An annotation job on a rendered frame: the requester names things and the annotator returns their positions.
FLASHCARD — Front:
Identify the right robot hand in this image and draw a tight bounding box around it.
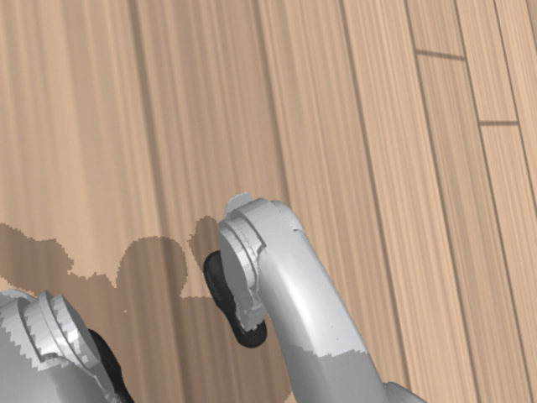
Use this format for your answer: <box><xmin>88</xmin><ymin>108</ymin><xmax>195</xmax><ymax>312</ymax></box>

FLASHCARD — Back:
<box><xmin>383</xmin><ymin>382</ymin><xmax>427</xmax><ymax>403</ymax></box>

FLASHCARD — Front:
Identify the left robot foot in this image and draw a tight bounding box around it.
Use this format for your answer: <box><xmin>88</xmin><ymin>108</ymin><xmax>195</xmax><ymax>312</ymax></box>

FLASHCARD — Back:
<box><xmin>87</xmin><ymin>328</ymin><xmax>135</xmax><ymax>403</ymax></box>

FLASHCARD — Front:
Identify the right robot foot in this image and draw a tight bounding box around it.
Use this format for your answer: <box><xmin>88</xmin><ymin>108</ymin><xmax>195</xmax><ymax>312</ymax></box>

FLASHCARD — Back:
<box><xmin>203</xmin><ymin>250</ymin><xmax>267</xmax><ymax>348</ymax></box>

